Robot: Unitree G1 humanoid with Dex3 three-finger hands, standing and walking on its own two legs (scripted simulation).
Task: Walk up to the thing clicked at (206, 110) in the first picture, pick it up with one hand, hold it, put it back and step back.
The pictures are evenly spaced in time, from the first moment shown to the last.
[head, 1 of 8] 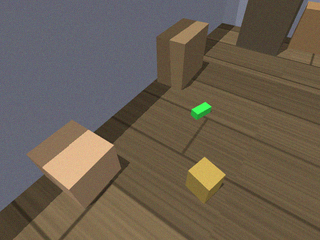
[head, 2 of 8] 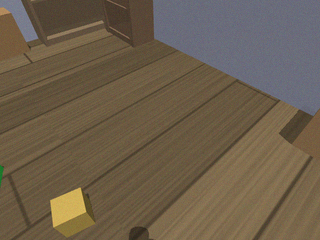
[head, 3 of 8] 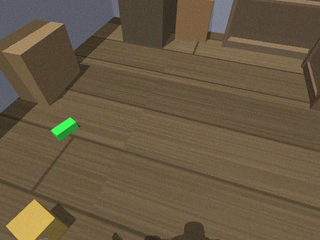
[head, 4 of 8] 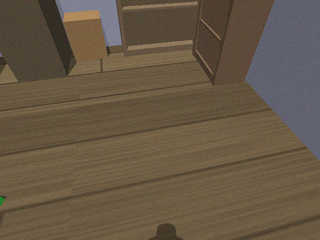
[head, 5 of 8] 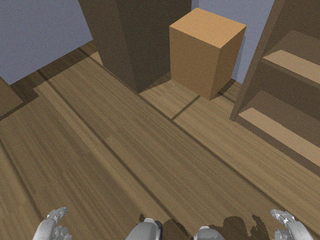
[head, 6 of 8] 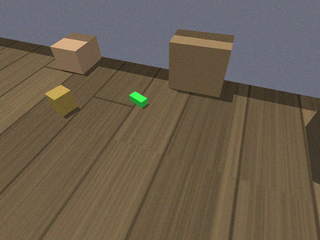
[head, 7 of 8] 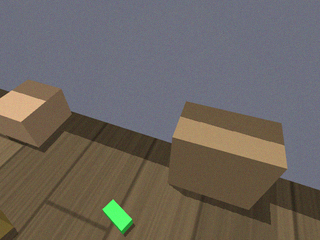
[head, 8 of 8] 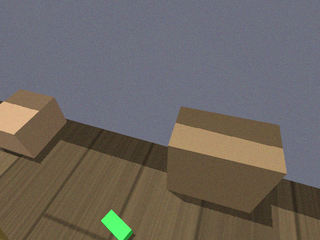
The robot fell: no
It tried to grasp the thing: no
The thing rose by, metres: 0.00
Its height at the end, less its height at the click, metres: +0.00
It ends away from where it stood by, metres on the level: 0.00
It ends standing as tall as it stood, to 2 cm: yes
